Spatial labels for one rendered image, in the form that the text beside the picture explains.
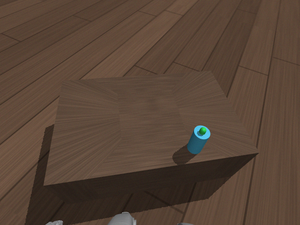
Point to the bottle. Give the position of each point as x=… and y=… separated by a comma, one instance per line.
x=198, y=139

